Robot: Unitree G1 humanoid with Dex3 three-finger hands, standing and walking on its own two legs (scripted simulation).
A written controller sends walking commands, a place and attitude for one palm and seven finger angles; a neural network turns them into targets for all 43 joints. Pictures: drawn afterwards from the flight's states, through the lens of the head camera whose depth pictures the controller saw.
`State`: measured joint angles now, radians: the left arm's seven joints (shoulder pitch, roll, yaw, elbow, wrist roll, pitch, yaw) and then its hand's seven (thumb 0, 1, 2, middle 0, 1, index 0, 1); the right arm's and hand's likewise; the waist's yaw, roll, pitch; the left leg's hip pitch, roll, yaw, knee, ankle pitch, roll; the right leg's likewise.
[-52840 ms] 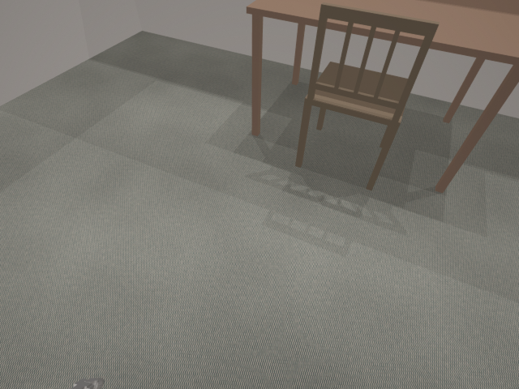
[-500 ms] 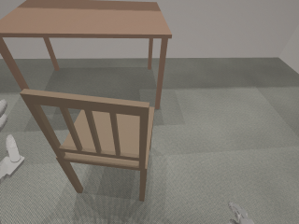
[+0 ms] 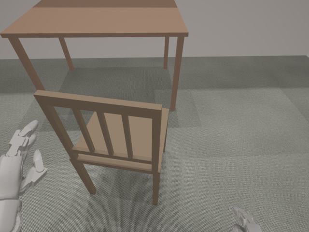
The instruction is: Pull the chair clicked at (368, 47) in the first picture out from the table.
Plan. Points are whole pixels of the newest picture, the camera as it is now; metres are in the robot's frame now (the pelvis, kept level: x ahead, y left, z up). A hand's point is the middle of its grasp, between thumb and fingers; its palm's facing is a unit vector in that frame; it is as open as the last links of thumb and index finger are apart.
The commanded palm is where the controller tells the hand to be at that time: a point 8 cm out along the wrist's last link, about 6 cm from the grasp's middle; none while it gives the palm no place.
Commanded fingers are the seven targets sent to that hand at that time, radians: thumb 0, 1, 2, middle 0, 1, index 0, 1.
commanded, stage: let the arm hang, fingers relaxed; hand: left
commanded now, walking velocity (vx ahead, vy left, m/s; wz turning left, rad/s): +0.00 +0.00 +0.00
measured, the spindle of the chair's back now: (106, 134) +0.48 +0.22 -0.11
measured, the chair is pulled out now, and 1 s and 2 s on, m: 0.65 0.65 0.65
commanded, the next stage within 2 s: look to check the result in 1.04 s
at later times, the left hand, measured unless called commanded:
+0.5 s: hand out of the picture -0.03 +0.18 -0.17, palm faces +0.03 -0.97 -0.24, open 7.2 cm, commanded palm none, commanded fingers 0.00 0.90 0.90 -0.20 -0.30 -0.20 -0.30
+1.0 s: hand out of the picture -0.01 +0.13 -0.17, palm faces +0.04 -0.99 -0.17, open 7.3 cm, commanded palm none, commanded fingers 0.00 0.90 0.90 -0.20 -0.30 -0.20 -0.30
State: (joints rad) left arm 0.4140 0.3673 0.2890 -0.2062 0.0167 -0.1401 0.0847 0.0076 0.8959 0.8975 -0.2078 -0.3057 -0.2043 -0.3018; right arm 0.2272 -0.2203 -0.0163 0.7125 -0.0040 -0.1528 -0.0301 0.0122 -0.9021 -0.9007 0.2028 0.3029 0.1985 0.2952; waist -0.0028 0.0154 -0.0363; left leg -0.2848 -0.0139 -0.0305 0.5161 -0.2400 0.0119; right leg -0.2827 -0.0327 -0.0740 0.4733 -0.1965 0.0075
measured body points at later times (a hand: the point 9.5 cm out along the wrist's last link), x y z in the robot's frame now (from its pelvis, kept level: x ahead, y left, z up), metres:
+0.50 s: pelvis +0.00 -0.01 +0.00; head +0.02 -0.01 +0.45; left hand -0.03 +0.23 -0.15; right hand -0.02 -0.24 -0.15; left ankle +0.02 +0.11 -0.74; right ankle +0.03 -0.13 -0.74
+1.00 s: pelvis +0.00 -0.03 +0.00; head +0.01 -0.03 +0.45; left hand -0.01 +0.18 -0.16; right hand -0.02 -0.22 -0.16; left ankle +0.02 +0.11 -0.74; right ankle +0.03 -0.13 -0.74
